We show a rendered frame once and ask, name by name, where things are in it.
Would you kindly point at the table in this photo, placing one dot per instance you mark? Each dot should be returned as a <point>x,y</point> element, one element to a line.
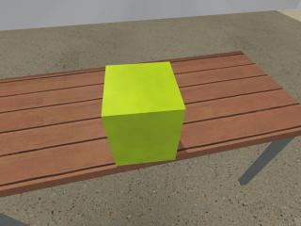
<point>52,132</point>

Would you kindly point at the carton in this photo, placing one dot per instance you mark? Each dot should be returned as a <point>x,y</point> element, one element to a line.
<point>142,112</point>

